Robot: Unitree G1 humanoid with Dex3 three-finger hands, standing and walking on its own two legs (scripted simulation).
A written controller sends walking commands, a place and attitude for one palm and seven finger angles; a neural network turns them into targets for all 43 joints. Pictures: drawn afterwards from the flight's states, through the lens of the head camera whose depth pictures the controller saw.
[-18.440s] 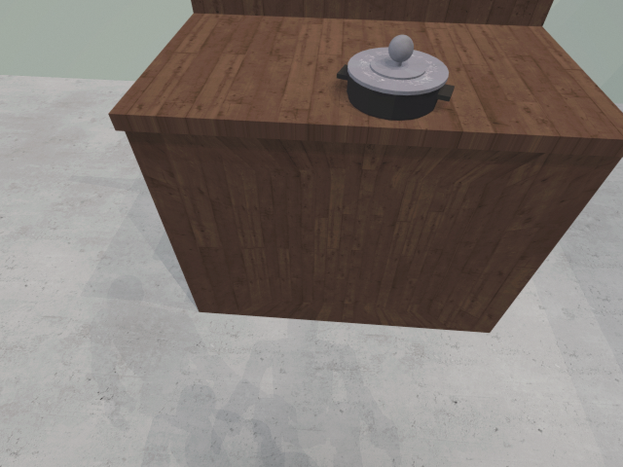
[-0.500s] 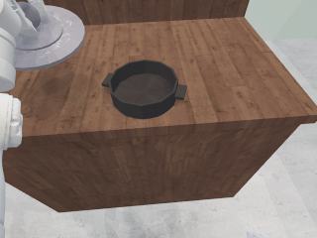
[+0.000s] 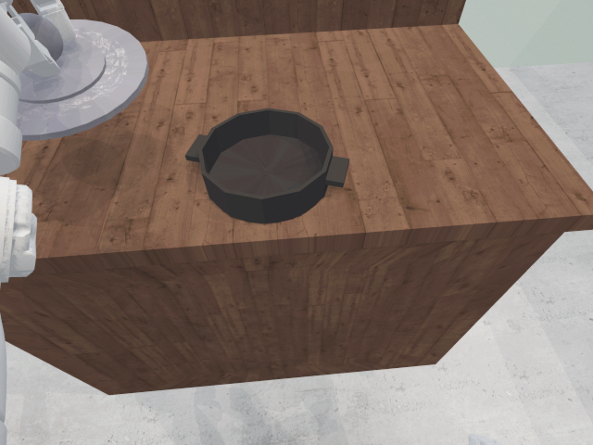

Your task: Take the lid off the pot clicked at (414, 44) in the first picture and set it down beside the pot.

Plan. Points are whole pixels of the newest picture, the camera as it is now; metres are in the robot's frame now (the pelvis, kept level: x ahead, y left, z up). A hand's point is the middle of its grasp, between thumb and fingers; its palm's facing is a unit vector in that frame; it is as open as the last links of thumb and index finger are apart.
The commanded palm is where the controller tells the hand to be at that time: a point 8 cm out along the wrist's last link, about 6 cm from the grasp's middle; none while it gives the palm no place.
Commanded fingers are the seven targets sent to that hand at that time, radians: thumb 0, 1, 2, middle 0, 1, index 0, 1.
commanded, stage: lower the lid onto the table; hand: left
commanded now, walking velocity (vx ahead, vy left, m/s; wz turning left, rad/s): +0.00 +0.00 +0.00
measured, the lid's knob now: (35, 39) +0.49 +0.28 +0.29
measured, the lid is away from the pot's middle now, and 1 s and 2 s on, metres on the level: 0.24 0.24 0.24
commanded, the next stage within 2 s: none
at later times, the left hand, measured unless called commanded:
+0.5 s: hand (39, 80) +0.46 +0.27 +0.26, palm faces -0.24 -0.20 -0.95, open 7.7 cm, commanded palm +0.45 +0.28 +0.33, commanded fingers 0.00 0.76 0.85 -0.80 -1.09 -0.76 -1.09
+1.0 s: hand (54, 107) +0.45 +0.27 +0.23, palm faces -0.30 -0.19 -0.93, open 7.7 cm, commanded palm +0.45 +0.27 +0.30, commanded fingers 0.00 0.76 0.85 -0.80 -1.09 -0.76 -1.09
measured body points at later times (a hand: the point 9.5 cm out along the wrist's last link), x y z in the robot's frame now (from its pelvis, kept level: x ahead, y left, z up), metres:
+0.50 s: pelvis +0.00 +0.00 +0.00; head +0.04 -0.01 +0.45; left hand +0.47 +0.28 +0.31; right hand +0.08 -0.28 -0.13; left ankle +0.00 +0.10 -0.75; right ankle -0.05 -0.14 -0.75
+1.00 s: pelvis -0.01 +0.00 +0.00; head +0.03 +0.00 +0.44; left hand +0.47 +0.28 +0.28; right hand +0.07 -0.27 -0.13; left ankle +0.00 +0.10 -0.75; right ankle -0.05 -0.14 -0.75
